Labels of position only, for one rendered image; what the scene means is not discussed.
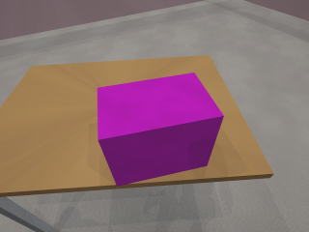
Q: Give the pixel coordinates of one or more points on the carton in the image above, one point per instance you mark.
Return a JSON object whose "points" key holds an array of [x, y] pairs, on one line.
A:
{"points": [[156, 127]]}

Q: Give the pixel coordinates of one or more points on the table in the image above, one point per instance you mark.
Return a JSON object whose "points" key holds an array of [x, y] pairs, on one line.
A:
{"points": [[49, 132]]}

